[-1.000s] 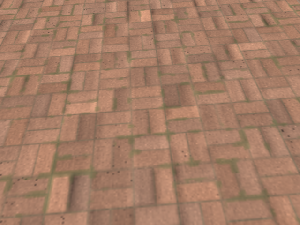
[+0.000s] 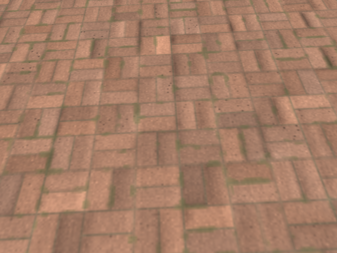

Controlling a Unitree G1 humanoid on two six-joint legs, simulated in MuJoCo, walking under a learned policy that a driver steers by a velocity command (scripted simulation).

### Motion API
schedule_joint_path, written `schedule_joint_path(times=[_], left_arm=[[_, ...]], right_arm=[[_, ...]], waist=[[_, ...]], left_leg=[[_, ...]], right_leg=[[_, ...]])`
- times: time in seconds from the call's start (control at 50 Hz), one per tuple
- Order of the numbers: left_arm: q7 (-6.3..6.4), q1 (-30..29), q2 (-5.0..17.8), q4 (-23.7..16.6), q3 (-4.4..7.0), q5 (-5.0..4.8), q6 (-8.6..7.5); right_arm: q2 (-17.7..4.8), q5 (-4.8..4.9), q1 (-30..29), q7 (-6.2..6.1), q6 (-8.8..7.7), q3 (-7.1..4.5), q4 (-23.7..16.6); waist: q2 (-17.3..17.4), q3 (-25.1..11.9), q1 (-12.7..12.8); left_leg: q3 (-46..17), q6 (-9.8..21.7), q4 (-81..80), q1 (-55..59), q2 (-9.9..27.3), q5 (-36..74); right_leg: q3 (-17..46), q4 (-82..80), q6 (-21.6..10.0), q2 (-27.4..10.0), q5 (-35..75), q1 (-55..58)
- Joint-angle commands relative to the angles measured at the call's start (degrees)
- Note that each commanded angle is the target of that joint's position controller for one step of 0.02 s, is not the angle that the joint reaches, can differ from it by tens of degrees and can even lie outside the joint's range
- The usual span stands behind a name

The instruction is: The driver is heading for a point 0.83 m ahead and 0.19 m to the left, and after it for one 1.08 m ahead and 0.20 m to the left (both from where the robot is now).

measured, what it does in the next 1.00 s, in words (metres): walks ahead, turning left: left foot, then right foot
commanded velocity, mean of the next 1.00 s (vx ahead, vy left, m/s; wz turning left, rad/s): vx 0.31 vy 0.00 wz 0.40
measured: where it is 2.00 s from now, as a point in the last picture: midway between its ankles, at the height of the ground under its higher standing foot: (137, 186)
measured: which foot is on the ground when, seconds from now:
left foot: up 0.00-0.38, down 0.40-0.88, up 0.90-1.00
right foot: down 0.00-0.42, up 0.44-0.84, down 0.86-1.00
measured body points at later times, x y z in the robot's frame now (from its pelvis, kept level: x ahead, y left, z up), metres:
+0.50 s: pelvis +0.27 +0.07 -0.02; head +0.31 +0.09 +0.43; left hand +0.26 +0.36 -0.15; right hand +0.49 -0.15 -0.13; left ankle +0.33 +0.15 -0.74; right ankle +0.15 -0.11 -0.63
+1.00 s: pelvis +0.44 +0.08 -0.01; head +0.46 +0.09 +0.44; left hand +0.47 +0.38 -0.12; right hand +0.66 -0.10 -0.13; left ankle +0.34 +0.16 -0.72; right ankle +0.55 +0.01 -0.74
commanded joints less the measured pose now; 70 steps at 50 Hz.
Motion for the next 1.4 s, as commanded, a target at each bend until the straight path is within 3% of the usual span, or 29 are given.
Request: schedule_joint_path(times=[0.02,0.16,0.28,0.34,0.38,0.4,0.42,0.44,0.46,0.48,0.5,0.54,0.58,0.7,0.8,0.86,0.88,0.9,0.92,0.94,0.96,1.02,1.16,1.18,1.2,1.22,1.24,1.32,1.4], left_arm=[[0.30,0.8,5.2,-1.1,1.09,0.55,-1.05],[2.47,3.8,8.0,-0.2,1.88,0.58,-0.53],[3.06,10.0,9.7,1.3,2.67,-0.63,1.47],[3.33,8.1,11.9,0.3,3.30,-1.27,2.54],[3.52,6.0,13.6,-0.6,3.58,-1.63,3.30],[3.49,5.1,13.4,-1.3,3.35,-1.72,3.18],[3.21,6.3,7.5,-3.7,1.83,0.34,2.32],[2.40,8.5,4.8,-6.3,0.45,-0.55,-0.17],[1.82,1.6,8.9,-7.5,1.41,-2.63,-1.68],[1.81,0.1,8.7,-8.0,1.29,-3.04,-2.12],[2.41,0.6,8.7,-6.8,1.59,-1.66,-1.86],[2.93,1.5,10.1,-7.0,2.64,-0.35,0.04],[3.17,2.5,8.0,-7.6,2.30,-0.03,1.59],[2.79,-4.0,6.2,-9.7,1.02,-0.15,2.53],[1.51,-7.7,8.0,-10.7,1.12,-0.17,2.04],[1.02,-3.7,8.5,-9.6,1.36,0.80,0.97],[1.35,-2.4,11.1,-9.6,1.73,1.78,0.63],[1.66,-2.6,12.9,-9.9,1.78,2.31,1.08],[1.71,-1.7,7.6,-9.2,0.56,1.79,1.97],[1.49,-1.5,5.3,-8.7,-0.35,1.01,2.52],[1.27,-0.6,5.9,-7.9,-0.30,0.66,3.06],[1.71,-1.7,13.4,-7.8,2.10,-0.52,4.45],[2.60,-4.4,9.2,-7.7,1.87,-2.02,5.05],[2.42,-6.1,7.0,-8.5,1.24,-1.79,4.83],[2.05,-9.0,2.8,-10.2,0.12,-1.46,4.25],[1.79,-11.4,3.9,-12.5,0.19,-2.49,3.02],[1.69,-10.9,7.5,-12.0,1.21,-3.24,2.09],[0.63,-6.5,6.8,-9.0,1.68,-2.18,1.61],[-0.62,-9.7,3.9,-10.8,0.61,-1.87,2.87]], right_arm=[[-1.7,0.02,3.2,-0.23,1.23,-1.17,-2.3],[-1.2,-1.04,-7.5,1.16,1.36,-1.28,-6.9],[0.1,-1.01,-18.0,3.44,1.31,-0.18,-12.6],[-2.0,-0.73,-16.5,4.32,1.47,-1.05,-14.4],[-6.3,-0.33,-5.9,4.18,1.63,-3.22,-12.8],[-10.2,-0.35,3.3,3.24,1.78,-5.32,-10.5],[-16.1,-0.89,6.6,1.85,2.16,-6.57,-9.5],[-17.8,-2.13,4.5,2.22,1.27,-6.05,-12.0],[-13.2,-2.56,4.2,2.54,0.78,-4.61,-12.4],[-10.4,-2.13,0.7,2.51,0.25,-3.91,-12.7],[-8.9,-1.31,-3.3,2.45,0.13,-3.55,-13.5],[-6.9,-1.64,-7.0,1.82,0.56,-2.74,-15.0],[-8.4,-2.14,-6.7,1.27,0.54,-3.09,-15.1],[-8.3,-1.61,-5.0,-0.70,2.36,-2.55,-14.3],[-7.6,-2.52,-4.2,-0.78,2.99,-1.52,-13.1],[-5.9,-2.03,-5.1,-0.89,2.83,-0.46,-12.7],[-4.6,-3.07,-3.3,-0.87,2.33,0.02,-13.0],[-3.6,-3.47,4.1,-0.84,1.91,0.17,-11.8],[-4.6,-3.18,3.7,-0.99,2.30,0.23,-11.2],[-6.4,-2.50,0.1,-1.03,3.25,-0.23,-11.9],[-5.9,-2.04,-1.5,-1.20,4.33,-0.29,-11.9],[-6.6,-1.78,-4.1,-0.60,5.92,-0.82,-12.0],[-2.8,-2.49,2.7,-0.23,2.25,-0.85,-6.2],[-4.0,-2.51,5.6,-0.33,1.90,-1.10,-5.4],[-8.0,-2.43,10.6,-0.83,1.56,-2.00,-4.5],[-13.7,-2.68,10.1,-0.58,1.20,-3.54,-4.8],[-10.9,-3.38,7.3,-0.91,-0.04,-2.79,-5.8],[-5.7,-2.49,4.9,-0.93,-1.70,-1.40,-6.0],[-5.9,-2.88,6.1,-0.97,-1.52,-1.33,-5.2]], waist=[[-7.4,-1.8,-0.9],[-5.0,1.9,0.6],[-3.7,5.1,4.0],[-6.5,1.8,1.0],[-8.2,-4.7,-5.5],[-6.0,-9.6,-10.3],[7.1,-13.1,-7.5],[10.9,-22.4,-3.6],[3.1,-20.2,-6.4],[1.3,-13.5,-4.6],[-3.7,-9.3,-2.0],[-2.8,-6.8,1.2],[-1.8,-7.1,2.4],[3.0,-9.2,-0.4],[4.1,-7.3,-2.2],[3.1,-7.0,1.1],[-1.0,-9.7,0.1],[-9.5,-13.7,-3.6],[-13.6,-16.3,-1.8],[-13.3,-14.6,-0.8],[-11.7,-13.8,-0.3],[-12.4,-5.6,0.4],[-9.9,-5.4,-3.7],[-6.7,-4.8,-4.9],[3.3,-4.1,-6.5],[12.6,2.3,-6.8],[8.5,5.6,-5.5],[3.7,2.4,-3.1],[4.2,2.7,-4.2]], left_leg=[[-3.4,0.2,-0.3,-7.0,4.8,5.8],[-1.5,-1.1,-18.8,-13.2,3.6,22.3],[4.5,0.7,-28.4,-17.1,2.2,18.3],[9.4,3.4,-29.6,-8.7,-2.1,10.4],[11.4,6.3,-31.3,6.5,-6.7,7.7],[8.1,8.8,-36.1,22.4,-7.4,11.5],[-14.0,14.0,-37.1,38.5,5.8,17.5],[-44.6,24.9,-46.0,49.4,17.3,21.2],[-37.2,21.4,-47.4,47.9,15.7,31.4],[-26.2,18.9,-45.8,40.3,13.3,39.2],[-19.4,16.0,-45.9,31.8,10.0,41.2],[-14.3,14.3,-48.0,19.9,7.4,44.2],[-11.3,14.2,-48.4,15.8,6.2,50.8],[-5.6,9.5,-47.0,16.2,2.8,47.6],[-9.8,8.7,-43.7,19.2,5.5,40.0],[-11.2,5.2,-37.8,18.8,3.4,33.9],[-9.4,2.6,-33.3,16.0,-0.5,26.8],[-6.8,-0.6,-27.2,8.8,-5.2,6.8],[-4.6,-3.1,-24.4,7.3,-5.7,-9.8],[-3.7,-4.2,-22.3,6.1,-4.7,-14.6],[-3.1,-4.5,-21.6,4.8,-4.1,-15.3],[0.7,-4.4,-19.4,2.6,-3.6,-12.1],[6.6,0.4,-41.3,21.5,-5.3,1.6],[1.3,2.3,-44.7,24.6,-1.4,-2.9],[-13.1,6.2,-52.4,30.2,8.8,-14.4],[-29.4,11.7,-60.9,27.3,18.5,-24.6],[-29.9,12.2,-60.9,27.0,19.2,-22.4],[-10.5,5.4,-59.2,33.1,13.4,4.4],[2.3,4.2,-59.9,26.7,10.1,14.3]], right_leg=[[11.1,-16.3,-6.6,-15.1,5.5,6.1],[-0.1,-18.3,-5.7,-14.2,12.3,10.0],[-4.6,-14.2,-5.2,-17.5,19.8,21.7],[-7.1,-5.7,-3.7,-17.8,43.5,23.9],[-8.1,10.2,-2.1,-16.6,55.3,21.6],[-8.7,24.3,0.4,-14.2,46.2,12.9],[-7.7,44.8,3.7,-7.2,2.8,-7.4],[5.8,59.6,5.7,3.5,-28.3,-22.0],[12.3,60.6,4.6,0.1,-25.3,-26.4],[11.6,56.5,3.8,-2.3,-20.8,-27.1],[11.2,51.6,4.1,-4.7,-17.4,-24.6],[10.9,46.4,4.8,-6.4,-14.2,-17.5],[9.8,41.3,6.1,-5.7,-11.9,-15.5],[8.5,20.9,6.9,-3.5,5.0,-13.3],[8.8,11.7,5.3,-2.3,4.4,-10.8],[8.7,-1.3,1.7,-2.2,15.1,-1.4],[14.3,-0.2,-0.6,-8.0,36.0,6.8],[21.0,4.1,-8.1,-16.2,51.5,16.8],[26.6,2.2,-13.5,-20.5,47.5,16.6],[28.9,-0.4,-13.9,-20.4,37.7,14.6],[29.4,-2.8,-12.3,-18.9,21.3,13.5],[30.2,-13.3,-8.7,-16.4,-25.3,3.5],[16.2,-10.2,-3.8,-8.8,-23.6,-6.5],[14.0,-4.2,-1.8,-6.9,-22.9,-11.0],[7.4,11.1,1.6,-1.3,-19.8,-21.8],[6.0,21.1,1.3,1.1,-18.8,-32.0],[11.7,28.2,0.4,-2.1,-16.3,-35.7],[14.9,30.3,0.3,-3.2,-2.8,-36.8],[9.0,23.5,2.8,-3.4,7.1,-28.6]])
Keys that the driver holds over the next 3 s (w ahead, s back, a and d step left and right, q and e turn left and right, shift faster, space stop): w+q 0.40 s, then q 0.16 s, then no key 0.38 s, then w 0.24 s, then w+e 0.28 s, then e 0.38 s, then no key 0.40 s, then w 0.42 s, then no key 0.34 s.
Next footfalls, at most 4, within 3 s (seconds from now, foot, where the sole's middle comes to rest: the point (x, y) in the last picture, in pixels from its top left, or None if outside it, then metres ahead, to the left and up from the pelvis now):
0.40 left None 0.37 0.16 -0.78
0.86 right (176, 226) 0.59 0.03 -0.78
1.18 left None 0.42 0.22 -0.78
1.60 right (163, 178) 0.81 0.09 -0.78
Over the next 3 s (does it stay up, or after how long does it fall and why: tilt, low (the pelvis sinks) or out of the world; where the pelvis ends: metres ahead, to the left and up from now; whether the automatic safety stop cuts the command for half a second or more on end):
stays up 0.95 0.15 -0.01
